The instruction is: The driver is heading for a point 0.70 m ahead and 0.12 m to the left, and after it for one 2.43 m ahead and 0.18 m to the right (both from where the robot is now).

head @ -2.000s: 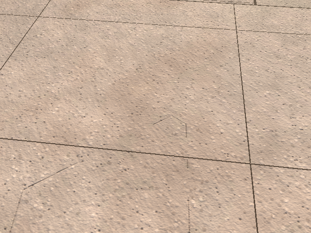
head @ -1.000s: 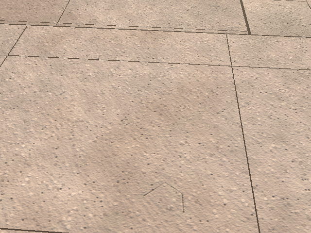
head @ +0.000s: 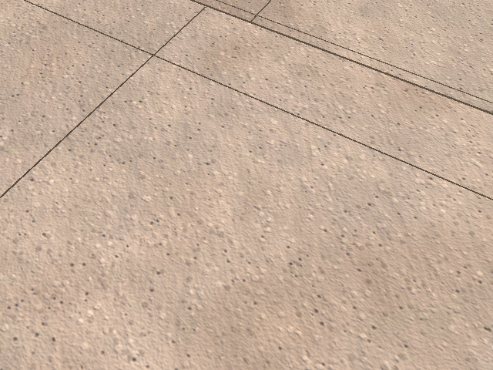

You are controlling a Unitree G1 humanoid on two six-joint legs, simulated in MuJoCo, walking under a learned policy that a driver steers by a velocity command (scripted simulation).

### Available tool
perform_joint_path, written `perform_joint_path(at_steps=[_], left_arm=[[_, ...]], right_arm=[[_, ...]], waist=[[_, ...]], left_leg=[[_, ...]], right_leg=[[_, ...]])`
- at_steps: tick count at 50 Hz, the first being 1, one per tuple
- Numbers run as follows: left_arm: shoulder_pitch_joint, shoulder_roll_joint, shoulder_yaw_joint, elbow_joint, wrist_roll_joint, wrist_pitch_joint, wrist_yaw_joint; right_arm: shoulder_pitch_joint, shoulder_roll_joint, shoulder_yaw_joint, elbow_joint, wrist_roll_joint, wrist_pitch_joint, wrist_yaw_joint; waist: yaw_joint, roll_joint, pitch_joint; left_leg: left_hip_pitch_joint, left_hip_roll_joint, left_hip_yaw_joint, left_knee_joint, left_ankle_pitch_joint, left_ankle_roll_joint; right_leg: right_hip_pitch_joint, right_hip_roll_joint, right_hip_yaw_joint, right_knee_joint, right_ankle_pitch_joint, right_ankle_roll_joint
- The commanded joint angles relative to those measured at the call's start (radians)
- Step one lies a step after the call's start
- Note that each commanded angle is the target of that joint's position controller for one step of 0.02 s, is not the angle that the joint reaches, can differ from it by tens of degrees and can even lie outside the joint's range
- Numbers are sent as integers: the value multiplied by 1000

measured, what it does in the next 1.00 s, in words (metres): steps on the spot, turning left: right foot, then left foot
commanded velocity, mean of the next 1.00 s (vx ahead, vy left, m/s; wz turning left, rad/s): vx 0.12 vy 0.00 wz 0.45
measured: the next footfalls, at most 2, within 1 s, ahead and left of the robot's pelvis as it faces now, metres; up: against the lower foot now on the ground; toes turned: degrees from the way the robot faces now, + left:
right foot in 0.36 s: +0.14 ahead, -0.15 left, +0.00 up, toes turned +18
left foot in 0.80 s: +0.01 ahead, +0.08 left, +0.00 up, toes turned +25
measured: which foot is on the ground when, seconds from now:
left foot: down 0.00-0.36, up 0.38-0.78, down 0.80-1.00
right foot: up 0.00-0.34, down 0.36-0.78, up 0.80-1.00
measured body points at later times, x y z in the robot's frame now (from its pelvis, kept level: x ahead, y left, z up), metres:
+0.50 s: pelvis +0.05 -0.06 +0.01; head +0.09 -0.07 +0.46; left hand +0.11 +0.25 -0.07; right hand +0.29 -0.29 -0.09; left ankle +0.02 +0.06 -0.65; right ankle +0.10 -0.17 -0.73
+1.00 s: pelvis +0.09 +0.01 +0.02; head +0.09 +0.04 +0.47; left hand +0.09 +0.32 -0.10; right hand +0.26 -0.21 -0.08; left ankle -0.02 +0.06 -0.73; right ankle +0.23 -0.10 -0.65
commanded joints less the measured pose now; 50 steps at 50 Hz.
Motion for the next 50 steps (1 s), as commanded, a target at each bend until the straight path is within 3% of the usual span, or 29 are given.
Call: perform_joint_path(at_steps=[1,4,7,9,14,16,17,18,19,20,21,22,23,24,26,28,31,34,36,38,39,40,41,42,43,45,46,50], left_arm=[[122,74,24,-39,10,21,16],[80,72,24,-60,11,33,25],[27,74,25,-84,5,40,25],[4,72,25,-97,3,34,21],[3,77,26,-113,-9,7,3],[42,80,30,-108,-15,-1,-9],[85,84,35,-97,-15,-5,-16],[121,121,49,-88,-6,-4,-18],[115,188,62,-103,13,6,-13],[102,221,71,-107,51,11,-19],[44,165,61,-142,44,7,-16],[8,117,49,-155,30,8,-11],[-10,96,41,-167,16,12,-8],[-13,88,36,-168,3,16,-5],[5,94,33,-170,9,27,1],[51,110,38,-164,14,39,8],[78,150,51,-154,8,48,5],[92,177,58,-144,-17,45,-13],[91,176,54,-133,-31,38,-26],[89,144,39,-116,-40,30,-40],[91,90,20,-108,-29,20,-47],[54,-5,-12,-139,6,6,-62],[4,56,7,-200,-14,-13,-59],[-51,135,30,-201,-36,-24,-54],[-35,152,38,-189,-45,-27,-58],[12,137,41,-151,-21,-30,-60],[21,121,38,-141,-15,-34,-63],[-6,66,19,-132,-13,-38,-68]], right_arm=[[-2,-148,-39,-86,-6,-11,-17],[12,-164,-44,-100,5,8,-38],[0,-158,-40,-119,9,28,-53],[0,-160,-41,-127,7,36,-59],[17,-158,-41,-145,3,53,-57],[6,-158,-41,-157,11,61,-57],[-9,-155,-39,-165,20,66,-59],[5,-133,-33,-170,25,70,-62],[62,-71,-19,-170,19,72,-59],[26,-134,-41,-212,24,55,-53],[42,-213,-66,-186,4,47,-47],[64,-216,-72,-155,11,53,-45],[88,-184,-67,-129,12,67,-49],[96,-158,-59,-125,11,78,-48],[65,-118,-44,-142,25,85,-41],[-6,-99,-33,-175,29,83,-40],[-35,-66,-13,-199,14,76,-31],[-28,-70,-5,-198,17,70,-16],[2,-80,-8,-182,21,61,-6],[106,-67,-9,-124,20,44,0],[182,-80,-14,-99,21,35,-6],[292,-155,-27,-82,10,28,-20],[306,-284,-56,-88,0,14,-12],[279,-221,-43,-92,-2,-11,-9],[231,-166,-22,-89,1,-27,-10],[161,-125,-4,-95,8,-38,-12],[159,-113,1,-95,3,-41,-15],[200,-113,2,-60,0,-47,-23]], waist=[[48,74,-222],[30,96,-240],[12,125,-210],[0,148,-190],[-19,180,-193],[3,186,-194],[34,179,-191],[41,138,-203],[-4,-87,-217],[-7,-323,-158],[-15,-202,-151],[-24,-128,-149],[-30,-88,-144],[-23,-86,-127],[-5,-108,-106],[39,-141,-105],[59,-159,-147],[72,-182,-151],[52,-183,-116],[-7,-133,-103],[-41,-85,-138],[-67,159,-191],[-77,299,-111],[-99,208,-42],[-64,205,13],[-26,182,32],[-17,167,24],[-27,117,-6]], left_leg=[[171,259,-307,-155,359,178],[183,248,-338,-155,196,160],[165,220,-387,-175,-95,123],[161,211,-419,-177,-180,111],[208,216,-499,-133,-92,107],[216,203,-525,-101,-21,91],[191,175,-516,-74,-13,67],[115,128,-478,-13,-94,24],[-29,9,-314,221,-386,-35],[-212,-83,-168,424,-559,-86],[-225,-7,-188,611,-497,-121],[-213,1,-169,678,-431,-138],[-212,7,-151,741,-385,-159],[-229,15,-140,804,-348,-176],[-223,35,-76,777,-296,-196],[-252,65,-45,665,-275,-214],[-139,98,-23,487,-328,-212],[11,96,46,308,-353,-168],[112,86,65,156,-315,-120],[326,58,92,-72,-186,-64],[494,100,19,-93,-186,-47],[656,336,-294,-143,-131,12],[590,512,-596,-235,-285,196],[526,493,-599,-287,-429,226],[494,443,-517,-306,-496,186],[453,366,-379,-336,-366,129],[433,341,-322,-347,-260,115],[429,293,-170,-349,-6,95]], right_leg=[[-5,-6,22,-99,57,10],[-38,9,39,-190,110,32],[-52,22,57,-284,163,38],[-39,32,62,-351,168,37],[61,66,58,-518,112,14],[146,79,44,-653,137,-7],[233,76,26,-784,220,-22],[357,-5,63,-859,296,-49],[471,-239,251,-889,424,-135],[412,-373,478,-936,597,-295],[397,-379,421,-914,628,-312],[386,-309,304,-888,626,-263],[390,-249,219,-871,607,-225],[390,-233,176,-869,619,-223],[380,-190,82,-892,597,-227],[454,-199,61,-897,589,-244],[473,-228,48,-879,625,-266],[388,-235,60,-948,225,-266],[327,-241,82,-963,68,-256],[225,-207,47,-904,18,-214],[127,-166,-2,-805,13,-160],[-66,-65,-123,-449,-102,-67],[-320,20,-116,-270,-189,-40],[-368,-35,-35,-147,-126,-46],[-395,-58,-14,-131,-7,-65],[-366,-80,-13,-160,165,-58],[-332,-82,-19,-169,237,-50],[-276,-62,-50,-324,414,-17]])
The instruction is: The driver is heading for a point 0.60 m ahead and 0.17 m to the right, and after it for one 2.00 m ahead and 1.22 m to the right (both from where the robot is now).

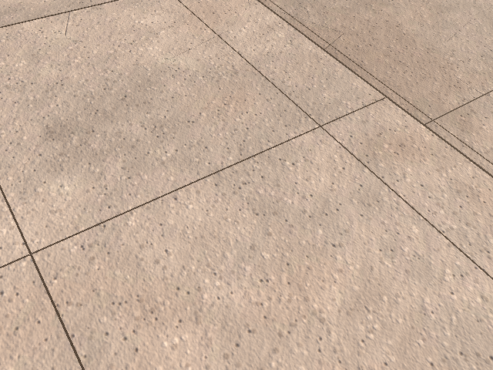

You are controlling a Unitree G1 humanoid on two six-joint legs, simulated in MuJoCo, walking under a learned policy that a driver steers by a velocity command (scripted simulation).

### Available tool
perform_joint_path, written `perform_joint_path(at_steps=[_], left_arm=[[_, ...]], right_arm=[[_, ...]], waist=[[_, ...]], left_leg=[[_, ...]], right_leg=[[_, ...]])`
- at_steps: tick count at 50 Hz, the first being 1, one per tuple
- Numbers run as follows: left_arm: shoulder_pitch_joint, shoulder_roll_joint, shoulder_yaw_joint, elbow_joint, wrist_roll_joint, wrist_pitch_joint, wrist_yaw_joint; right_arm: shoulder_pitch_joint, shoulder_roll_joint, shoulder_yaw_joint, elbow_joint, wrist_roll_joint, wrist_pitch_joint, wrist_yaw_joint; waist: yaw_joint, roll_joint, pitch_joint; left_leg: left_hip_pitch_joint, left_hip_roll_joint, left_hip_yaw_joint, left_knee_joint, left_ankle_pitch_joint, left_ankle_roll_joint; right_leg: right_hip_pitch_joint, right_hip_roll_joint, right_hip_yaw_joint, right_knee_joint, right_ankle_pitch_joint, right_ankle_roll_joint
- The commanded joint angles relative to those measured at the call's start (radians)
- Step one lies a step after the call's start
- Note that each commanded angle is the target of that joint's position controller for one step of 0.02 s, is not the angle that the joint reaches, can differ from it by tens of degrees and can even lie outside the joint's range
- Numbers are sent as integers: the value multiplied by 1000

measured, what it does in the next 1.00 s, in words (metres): walks ahead: right foot, then left foot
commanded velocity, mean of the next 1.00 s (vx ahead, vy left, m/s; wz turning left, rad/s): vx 0.47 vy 0.00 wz -0.08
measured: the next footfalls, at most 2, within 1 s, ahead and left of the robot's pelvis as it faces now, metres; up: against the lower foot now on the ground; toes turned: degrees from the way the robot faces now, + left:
right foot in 0.26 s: +0.31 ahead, -0.15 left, +0.00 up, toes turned -2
left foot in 0.80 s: +0.60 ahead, +0.10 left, +0.00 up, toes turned -2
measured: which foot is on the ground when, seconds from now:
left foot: down 0.00-0.28, up 0.30-0.78, down 0.80-1.00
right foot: up 0.00-0.24, down 0.26-0.82, up 0.84-1.00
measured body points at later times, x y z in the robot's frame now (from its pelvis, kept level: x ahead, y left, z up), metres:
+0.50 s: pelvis +0.25 -0.06 +0.00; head +0.28 -0.07 +0.45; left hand +0.33 +0.21 -0.12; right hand +0.39 -0.33 -0.11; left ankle +0.29 +0.10 -0.67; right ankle +0.27 -0.14 -0.75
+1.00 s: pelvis +0.53 +0.00 +0.00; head +0.56 +0.01 +0.44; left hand +0.67 +0.27 -0.13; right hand +0.59 -0.28 -0.11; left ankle +0.56 +0.10 -0.75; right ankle +0.51 -0.16 -0.66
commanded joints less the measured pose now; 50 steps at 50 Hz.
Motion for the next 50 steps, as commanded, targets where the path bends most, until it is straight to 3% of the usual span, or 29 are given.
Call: perform_joint_path(at_steps=[1,5,9,11,12,13,14,15,16,17,18,19,20,22,24,26,30,34,36,38,39,40,41,42,43,45,47,50], left_arm=[[-149,23,-5,-94,0,-24,-5],[-263,10,-20,-132,-12,-31,-25],[-289,30,-20,-157,-15,-40,-46],[-229,61,-8,-150,-10,-41,-43],[-131,88,8,-128,-6,-39,-33],[31,130,28,-87,-5,-35,-20],[199,204,44,-61,10,-30,-8],[246,239,46,-38,13,-33,-20],[215,139,20,-44,1,-34,-15],[144,116,11,-46,-2,-30,-9],[78,107,7,-54,4,-27,-6],[37,86,2,-60,14,-28,-9],[14,69,-4,-63,23,-33,-9],[3,63,-3,-52,14,-48,-10],[10,77,0,-34,9,-55,-7],[37,91,4,-17,8,-53,1],[86,115,8,3,-2,-38,12],[170,135,13,43,-15,-17,15],[173,145,18,50,-18,-4,21],[153,160,23,51,-18,7,27],[140,147,17,49,-14,10,28],[139,94,-4,34,1,8,28],[253,-18,-37,6,10,-8,24],[258,5,-36,12,-18,-23,22],[169,107,-6,-1,-45,-24,23],[74,101,0,-28,-26,-13,26],[110,70,6,-18,-23,14,23],[98,32,4,-30,-20,41,26]], right_arm=[[-26,-160,-41,-46,2,-22,-9],[33,-194,-49,-3,13,-22,-13],[51,-212,-55,32,25,-16,-15],[38,-233,-60,38,21,-9,-18],[28,-239,-61,40,19,-3,-20],[30,-222,-52,38,13,1,-24],[66,-158,-30,10,-5,-3,-25],[184,-49,2,12,9,-24,-17],[72,-167,-24,14,32,-40,-9],[-29,-199,-33,-16,49,-50,-2],[-78,-185,-27,-25,36,-56,-6],[-94,-176,-31,-24,21,-53,-8],[-64,-164,-33,-15,19,-43,-7],[-29,-128,-27,1,19,-21,-10],[-75,-118,-25,-13,8,-10,-15],[-151,-113,-22,-36,0,-14,-16],[-291,-84,-9,-64,5,-34,1],[-411,-93,-9,-108,16,-47,24],[-413,-115,-17,-119,16,-55,34],[-342,-146,-31,-103,15,-63,36],[-227,-180,-50,-72,13,-66,29],[-59,-237,-73,-39,0,-66,18],[53,-341,-97,-28,-20,-58,9],[91,-285,-84,-19,-15,-52,12],[32,-216,-63,-20,-7,-51,10],[-107,-145,-38,-24,-3,-52,10],[-176,-117,-34,-17,-11,-65,11],[-192,-138,-46,8,-15,-81,6]], waist=[[-22,153,94],[-63,155,134],[-44,158,150],[-2,180,93],[57,187,17],[133,175,-97],[172,35,-265],[104,-256,-424],[146,-156,-327],[130,-95,-161],[96,9,-82],[63,21,-28],[29,-7,-24],[2,-25,-13],[-2,-15,34],[17,1,62],[72,12,83],[115,13,107],[95,-2,101],[44,-27,62],[-21,-17,-8],[-94,17,-153],[-73,247,-328],[-90,351,-405],[-96,236,-238],[-40,153,-58],[17,191,-2],[38,148,38]], left_leg=[[26,208,-138,-153,206,150],[18,230,-112,-158,208,150],[95,281,-119,-111,296,132],[133,278,-104,-16,570,110],[129,251,-74,114,781,93],[38,205,-36,317,848,63],[-243,130,-5,663,533,21],[-534,-53,-86,967,-283,-27],[-645,-1,-164,1064,-285,-19],[-698,52,-113,1060,-200,-11],[-664,102,-82,1005,-110,-6],[-625,132,-72,952,-56,-9],[-564,155,-80,930,-19,-10],[-527,166,-66,885,3,-26],[-569,176,-55,812,54,-48],[-626,184,-51,704,162,-66],[-584,145,-10,424,361,-66],[-573,111,-7,290,351,-55],[-551,96,-22,235,282,-36],[-431,67,-4,203,209,-16],[-261,43,21,170,201,9],[21,130,-46,219,222,56],[434,399,-424,225,137,185],[466,464,-715,55,-55,237],[347,427,-582,27,-140,184],[80,353,-341,-27,-16,141],[-69,297,-193,-96,85,123],[-117,293,-58,-144,236,137]], right_leg=[[-139,-4,5,-149,143,19],[-69,25,-15,-341,208,8],[-26,41,-10,-438,136,-46],[95,82,-41,-454,67,-80],[243,120,-75,-467,58,-108],[498,115,-70,-454,84,-143],[863,-101,200,-430,51,-228],[1094,-308,712,-597,-225,-360],[1028,-278,731,-684,-321,-311],[879,-250,565,-697,-261,-272],[725,-214,460,-714,-155,-252],[608,-175,381,-741,-51,-248],[537,-150,332,-772,-15,-250],[466,-131,265,-827,22,-270],[424,-126,208,-865,57,-277],[443,-118,169,-882,94,-274],[475,-80,76,-873,136,-228],[571,-125,110,-822,121,-223],[627,-154,148,-771,142,-207],[645,-157,171,-687,243,-185],[620,-110,141,-550,363,-160],[490,-50,100,-309,287,-122],[109,96,22,81,-107,-45],[-50,135,129,257,-446,-34],[-130,76,153,333,-384,-40],[-100,-3,113,270,-224,-37],[8,-42,116,208,-141,-26],[-7,-45,114,167,-62,-8]])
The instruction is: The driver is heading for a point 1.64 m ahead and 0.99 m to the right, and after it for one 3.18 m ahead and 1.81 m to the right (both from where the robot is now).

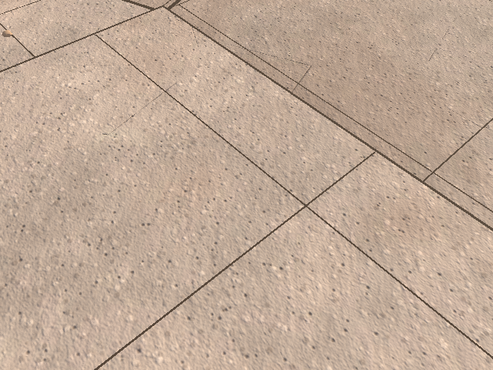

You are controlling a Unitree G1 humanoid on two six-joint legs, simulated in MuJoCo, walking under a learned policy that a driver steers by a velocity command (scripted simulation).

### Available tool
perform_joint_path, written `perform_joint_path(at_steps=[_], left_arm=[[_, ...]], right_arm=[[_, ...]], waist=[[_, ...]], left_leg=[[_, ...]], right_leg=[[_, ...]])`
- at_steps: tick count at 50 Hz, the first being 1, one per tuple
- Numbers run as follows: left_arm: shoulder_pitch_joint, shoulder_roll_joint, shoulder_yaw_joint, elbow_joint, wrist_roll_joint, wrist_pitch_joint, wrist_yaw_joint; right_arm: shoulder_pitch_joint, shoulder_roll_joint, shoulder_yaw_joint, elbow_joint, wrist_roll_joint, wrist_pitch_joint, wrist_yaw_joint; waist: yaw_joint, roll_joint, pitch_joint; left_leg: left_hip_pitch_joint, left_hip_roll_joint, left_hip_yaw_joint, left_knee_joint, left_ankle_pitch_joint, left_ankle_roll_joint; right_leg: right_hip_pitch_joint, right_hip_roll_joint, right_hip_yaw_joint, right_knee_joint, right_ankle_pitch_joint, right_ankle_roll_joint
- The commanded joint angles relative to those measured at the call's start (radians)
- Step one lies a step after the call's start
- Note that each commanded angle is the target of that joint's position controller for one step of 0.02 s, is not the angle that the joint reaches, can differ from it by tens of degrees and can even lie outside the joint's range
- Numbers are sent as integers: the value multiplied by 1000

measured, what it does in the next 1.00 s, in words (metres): walks ahead, turning right: right foot, then left foot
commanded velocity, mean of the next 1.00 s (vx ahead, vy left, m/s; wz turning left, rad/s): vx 0.50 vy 0.00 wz -0.57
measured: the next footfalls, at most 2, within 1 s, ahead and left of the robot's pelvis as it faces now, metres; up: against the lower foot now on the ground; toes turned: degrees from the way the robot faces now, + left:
right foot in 0.32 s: +0.33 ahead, -0.16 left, +0.00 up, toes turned -14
left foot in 0.82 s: +0.66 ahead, -0.07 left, +0.00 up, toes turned -33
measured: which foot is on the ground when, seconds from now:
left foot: down 0.00-0.34, up 0.36-0.80, down 0.82-1.00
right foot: up 0.00-0.30, down 0.32-0.84, up 0.86-1.00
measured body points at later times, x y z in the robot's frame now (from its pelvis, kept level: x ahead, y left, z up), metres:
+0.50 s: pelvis +0.27 -0.08 -0.01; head +0.30 -0.11 +0.44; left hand +0.45 +0.15 -0.11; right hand +0.33 -0.39 -0.11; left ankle +0.28 +0.09 -0.65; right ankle +0.29 -0.15 -0.74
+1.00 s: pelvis +0.55 -0.13 +0.00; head +0.57 -0.14 +0.45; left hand +0.80 +0.04 -0.11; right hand +0.49 -0.42 -0.10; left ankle +0.63 -0.05 -0.74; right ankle +0.45 -0.22 -0.65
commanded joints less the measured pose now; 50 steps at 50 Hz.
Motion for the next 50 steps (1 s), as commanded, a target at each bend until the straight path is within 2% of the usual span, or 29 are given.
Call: perform_joint_path(at_steps=[1,6,9,11,12,14,15,16,17,18,19,20,21,22,24,27,31,35,38,39,40,41,42,43,44,45,46,47,50], left_arm=[[22,31,14,-69,6,12,4],[-121,0,2,-118,12,-1,-26],[-213,-6,-4,-162,12,-2,-44],[-246,4,-2,-188,11,0,-54],[-247,13,2,-199,12,1,-58],[-187,48,22,-202,14,7,-58],[-80,82,43,-180,11,11,-54],[90,140,76,-134,8,15,-41],[204,237,105,-109,4,26,-18],[129,304,102,-149,6,9,-22],[142,212,76,-161,9,-9,-34],[118,164,62,-150,15,-23,-34],[57,135,52,-153,13,-30,-35],[-3,102,42,-163,17,-32,-31],[-42,93,36,-184,29,-34,-21],[-7,123,44,-166,21,-38,-1],[46,133,47,-141,12,-26,17],[102,136,49,-111,5,-17,19],[100,129,50,-104,6,-7,25],[88,127,51,-106,7,-3,26],[71,107,44,-113,8,-1,24],[61,56,25,-128,17,-4,19],[158,-9,5,-150,14,-10,21],[217,28,1,-162,-8,-17,22],[151,120,23,-143,-14,-13,22],[62,141,30,-157,-3,-7,21],[19,127,31,-168,9,-4,18],[5,112,34,-173,12,0,14],[12,50,23,-182,3,14,5]], right_arm=[[-52,-125,-34,-44,-5,-28,-8],[-21,-166,-46,-15,1,-11,-25],[23,-193,-56,9,14,7,-28],[37,-207,-63,21,27,21,-28],[34,-217,-67,24,32,29,-28],[16,-249,-76,20,43,42,-32],[3,-256,-78,17,48,50,-33],[-6,-238,-70,13,49,53,-35],[27,-157,-41,-11,9,43,-34],[76,-65,-9,-70,0,11,-26],[-34,-169,-27,-82,37,-25,-11],[-93,-179,-28,-105,62,-40,-5],[-96,-164,-24,-96,43,-45,-13],[-92,-174,-31,-85,15,-40,-20],[-62,-170,-36,-81,4,-17,-17],[-108,-129,-25,-96,-7,5,-20],[-258,-92,-6,-133,0,1,-11],[-342,-113,-10,-163,18,-14,7],[-316,-148,-26,-163,21,-28,15],[-273,-158,-33,-155,22,-32,14],[-185,-174,-46,-132,18,-37,8],[-57,-213,-61,-117,1,-43,1],[80,-295,-80,-104,-17,-37,-7],[115,-275,-79,-74,5,-25,5],[59,-182,-55,-94,17,-18,2],[11,-145,-43,-102,13,-7,-3],[-31,-126,-34,-99,7,-1,-5],[-55,-107,-27,-93,2,-1,-7],[-58,-117,-32,-68,6,-13,-9]], waist=[[29,136,-5],[-19,106,33],[-54,92,67],[-56,96,78],[-46,103,72],[5,140,8],[71,142,-54],[160,115,-142],[173,-68,-221],[60,-242,-341],[140,-86,-365],[128,-54,-231],[76,45,-140],[40,48,-110],[3,23,-92],[7,35,-61],[66,-11,-29],[98,-31,-16],[74,-62,-22],[49,-81,-31],[1,-81,-68],[-61,-35,-184],[-55,181,-344],[-35,397,-377],[-56,251,-231],[-60,172,-131],[-39,135,-60],[-17,146,-26],[5,168,-7]], left_leg=[[59,273,-159,-247,180,154],[120,254,-7,-255,225,132],[202,285,30,-242,234,125],[272,305,48,-206,289,112],[298,310,62,-170,376,103],[325,305,91,-26,718,82],[309,286,111,130,843,66],[204,242,135,359,803,31],[-85,176,132,694,267,-20],[-463,-51,-54,1013,-422,-72],[-568,-2,-225,1060,-379,-51],[-616,39,-210,1014,-295,-26],[-570,86,-208,916,-215,-19],[-498,117,-210,826,-167,-24],[-411,128,-206,755,-116,-44],[-410,109,-178,610,-27,-91],[-360,51,-170,299,222,-109],[-305,14,-186,155,266,-92],[-258,5,-205,102,159,-58],[-203,1,-194,88,120,-40],[-78,-2,-175,45,128,-14],[153,101,-257,69,114,42],[521,329,-599,52,3,168],[604,445,-945,-56,-261,248],[486,408,-843,-91,-385,207],[356,364,-676,-97,-311,165],[233,318,-561,-122,-193,149],[157,283,-474,-146,-107,137],[77,254,-317,-210,33,148]], right_leg=[[-105,-56,56,-35,109,18],[-102,-41,-11,-331,321,10],[-118,-34,-54,-436,307,-12],[-129,-24,-78,-478,245,-37],[-110,-9,-97,-493,201,-53],[17,58,-157,-497,95,-95],[157,106,-184,-517,75,-123],[413,152,-180,-581,138,-162],[703,-23,103,-595,185,-227],[941,-236,726,-788,-51,-434],[942,-255,757,-885,-116,-402],[841,-226,611,-878,-65,-358],[684,-176,483,-870,57,-317],[571,-138,395,-872,165,-293],[458,-102,333,-910,288,-292],[379,-68,245,-928,392,-291],[342,-6,190,-911,285,-229],[382,-33,264,-860,200,-207],[458,-63,351,-777,200,-188],[462,-62,368,-742,228,-178],[447,-24,353,-666,282,-154],[368,29,298,-460,256,-119],[76,162,163,-118,-43,-43],[-159,156,127,90,-328,-19],[-227,93,144,172,-247,-9],[-222,57,100,174,-166,-6],[-192,29,86,132,-109,-3],[-158,-1,86,85,-70,-5],[-115,-30,52,20,-17,3]])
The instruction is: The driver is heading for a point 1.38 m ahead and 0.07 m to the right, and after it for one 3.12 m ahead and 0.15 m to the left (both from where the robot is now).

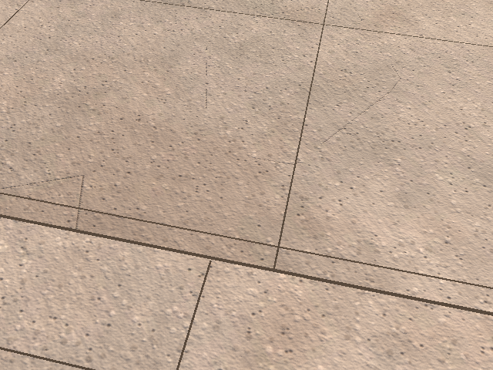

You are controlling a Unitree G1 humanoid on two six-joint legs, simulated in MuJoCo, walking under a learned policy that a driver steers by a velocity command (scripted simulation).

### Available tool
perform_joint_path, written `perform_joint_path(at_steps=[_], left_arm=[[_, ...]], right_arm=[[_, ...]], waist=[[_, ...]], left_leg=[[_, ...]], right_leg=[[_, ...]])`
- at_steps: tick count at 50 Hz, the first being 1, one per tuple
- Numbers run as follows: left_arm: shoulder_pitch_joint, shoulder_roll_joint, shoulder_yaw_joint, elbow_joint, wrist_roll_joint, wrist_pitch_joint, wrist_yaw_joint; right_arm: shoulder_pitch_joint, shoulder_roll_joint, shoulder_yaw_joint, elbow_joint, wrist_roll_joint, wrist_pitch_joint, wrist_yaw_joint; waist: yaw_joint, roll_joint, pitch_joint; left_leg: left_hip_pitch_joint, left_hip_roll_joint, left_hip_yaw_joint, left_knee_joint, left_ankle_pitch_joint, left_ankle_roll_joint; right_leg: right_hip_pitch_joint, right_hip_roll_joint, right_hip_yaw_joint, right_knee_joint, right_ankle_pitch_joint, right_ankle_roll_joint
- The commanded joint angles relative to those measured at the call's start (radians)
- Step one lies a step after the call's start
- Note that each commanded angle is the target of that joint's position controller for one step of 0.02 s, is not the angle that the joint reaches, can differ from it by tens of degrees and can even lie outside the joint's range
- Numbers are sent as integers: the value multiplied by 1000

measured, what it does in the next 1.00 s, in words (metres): walks ahead, turning right: right foot, then left foot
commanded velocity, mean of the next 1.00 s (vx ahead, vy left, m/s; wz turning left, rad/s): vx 0.50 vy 0.00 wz -0.30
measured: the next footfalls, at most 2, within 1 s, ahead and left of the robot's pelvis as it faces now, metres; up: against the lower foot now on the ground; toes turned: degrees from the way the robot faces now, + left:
right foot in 0.34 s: +0.33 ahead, -0.17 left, +0.00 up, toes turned -14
left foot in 0.86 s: +0.68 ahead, -0.04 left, +0.00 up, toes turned -15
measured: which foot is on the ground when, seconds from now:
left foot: down 0.00-0.34, up 0.36-0.84, down 0.86-1.00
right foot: up 0.00-0.32, down 0.34-0.88, up 0.90-1.00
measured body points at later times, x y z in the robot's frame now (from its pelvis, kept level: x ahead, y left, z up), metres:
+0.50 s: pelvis +0.26 -0.08 +0.00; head +0.30 -0.10 +0.44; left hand +0.46 +0.14 -0.10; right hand +0.30 -0.38 -0.12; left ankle +0.25 +0.08 -0.65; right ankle +0.29 -0.16 -0.74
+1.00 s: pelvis +0.56 -0.09 -0.01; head +0.59 -0.10 +0.44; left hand +0.69 +0.16 -0.13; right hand +0.62 -0.39 -0.11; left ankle +0.64 -0.03 -0.74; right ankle +0.41 -0.20 -0.65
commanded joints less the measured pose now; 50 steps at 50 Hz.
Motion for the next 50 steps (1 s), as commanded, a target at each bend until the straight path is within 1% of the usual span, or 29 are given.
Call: perform_joint_path(at_steps=[1,5,8,12,14,15,16,17,18,19,20,21,22,23,25,27,29,32,37,41,42,43,44,45,46,47,48,49,50], left_arm=[[-26,47,16,-95,2,-4,-4],[-91,35,8,-109,4,-11,-16],[-196,13,-2,-132,6,-23,-37],[-282,18,-2,-175,1,-21,-60],[-253,49,14,-182,8,-16,-63],[-195,71,27,-173,13,-13,-61],[-52,108,52,-137,12,-10,-54],[123,166,82,-88,8,-2,-36],[137,281,93,-79,1,-5,-21],[173,227,72,-105,5,-22,-27],[139,169,54,-87,16,-35,-35],[83,147,45,-82,13,-42,-35],[11,113,33,-84,17,-45,-34],[-34,83,21,-91,28,-50,-33],[-58,78,18,-87,32,-62,-29],[-44,95,21,-62,27,-73,-25],[-22,103,22,-39,27,-74,-15],[11,111,22,-10,23,-69,-7],[99,134,30,57,13,-61,-5],[100,148,39,86,9,-43,2],[80,154,39,85,10,-38,4],[75,133,30,82,16,-33,6],[116,84,7,63,40,-36,10],[238,-10,-18,58,24,-54,0],[160,90,-1,66,8,-68,-4],[58,135,13,37,-12,-75,-7],[3,127,10,25,-5,-76,-3],[-18,117,13,21,11,-75,0],[2,103,14,25,15,-69,0]], right_arm=[[-8,-125,-31,-34,3,-20,-5],[0,-160,-40,-7,3,-14,-8],[29,-182,-42,13,10,-2,-13],[78,-219,-52,41,28,22,-13],[72,-249,-62,42,40,34,-18],[78,-262,-65,45,46,40,-21],[70,-257,-61,46,49,46,-23],[83,-219,-43,42,34,42,-26],[169,-73,6,-10,-15,24,-11],[138,-129,5,-5,16,-9,2],[30,-197,-17,-32,61,-22,9],[-12,-181,-8,-48,59,-30,8],[-25,-173,-9,-37,35,-30,0],[-5,-178,-15,-27,24,-21,-1],[43,-153,-13,-8,20,3,1],[24,-127,-7,-11,11,21,-3],[-41,-110,0,-29,6,25,-3],[-132,-88,9,-47,10,16,7],[-261,-89,12,-92,21,1,33],[-215,-122,0,-95,20,-7,46],[-140,-142,-11,-77,18,-8,42],[1,-186,-33,-36,14,-9,33],[150,-263,-51,-16,4,-9,26],[199,-297,-61,4,7,-4,31],[206,-199,-34,2,28,-2,33],[141,-167,-23,-6,25,0,28],[80,-159,-18,-17,15,3,26],[38,-143,-14,-21,7,4,26],[17,-126,-7,-23,-3,0,26]], waist=[[-1,147,3],[-16,117,4],[-58,106,31],[-74,109,64],[-35,136,28],[6,149,-18],[94,131,-94],[175,78,-182],[75,-208,-262],[123,-149,-457],[145,-71,-314],[112,-36,-199],[71,15,-131],[34,3,-102],[-3,-4,-92],[-7,13,-55],[11,15,-19],[48,5,8],[97,-3,50],[52,-36,24],[6,-42,-22],[-60,-22,-122],[-95,100,-280],[-43,373,-396],[-92,276,-360],[-91,201,-220],[-66,115,-137],[-39,96,-80],[-8,119,-75]], left_leg=[[109,285,-230,-261,86,166],[164,278,-89,-270,226,160],[186,264,7,-266,254,134],[289,304,58,-230,336,112],[334,310,97,-123,636,93],[334,307,112,-15,800,85],[281,284,138,164,861,65],[80,249,146,413,683,30],[-369,86,125,794,-249,-32],[-467,21,-111,966,-411,-36],[-554,73,-139,978,-327,-23],[-552,117,-125,905,-246,-9],[-501,154,-120,826,-184,-11],[-429,177,-128,775,-142,-15],[-362,183,-121,721,-100,-32],[-374,183,-111,642,-38,-58],[-414,182,-109,521,82,-75],[-389,152,-93,315,272,-73],[-381,107,-86,134,317,-40],[-322,78,-71,85,147,20],[-211,46,-38,67,128,43],[1,43,-33,75,167,78],[310,227,-235,115,204,155],[612,401,-704,-20,-87,305],[608,388,-773,-110,-252,273],[489,366,-633,-127,-224,231],[354,333,-530,-141,-109,213],[241,304,-456,-163,8,213],[174,280,-405,-185,79,209]], right_leg=[[-178,-85,42,-43,76,13],[-199,-89,23,-229,259,23],[-154,-73,-38,-401,376,11],[-137,-51,-90,-523,310,-27],[-48,1,-140,-549,203,-67],[56,41,-163,-559,155,-92],[261,83,-175,-623,200,-127],[567,54,-86,-642,246,-167],[916,-233,425,-680,180,-319],[970,-351,768,-848,35,-415],[885,-314,609,-869,70,-353],[739,-269,467,-869,135,-313],[598,-230,367,-879,235,-280],[497,-200,301,-904,334,-269],[408,-183,246,-958,398,-277],[358,-173,179,-998,439,-279],[355,-152,125,-1019,443,-263],[362,-117,57,-1024,396,-220],[463,-163,67,-987,349,-205],[584,-212,92,-882,538,-170],[586,-190,72,-794,701,-152],[534,-135,30,-619,767,-123],[334,-66,-8,-322,490,-86],[-43,111,-7,-6,-167,-19],[-159,74,98,96,-232,-28],[-217,24,73,107,-144,-35],[-195,-23,36,74,-63,-33],[-166,-56,28,15,-7,-27],[-104,-84,35,-25,30,-24]])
